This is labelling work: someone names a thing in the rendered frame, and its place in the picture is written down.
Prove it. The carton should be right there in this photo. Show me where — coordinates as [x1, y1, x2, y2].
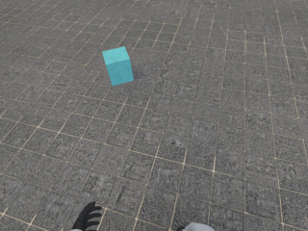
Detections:
[102, 46, 134, 86]

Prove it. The left robot hand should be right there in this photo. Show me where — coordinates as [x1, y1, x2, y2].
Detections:
[71, 201, 102, 231]

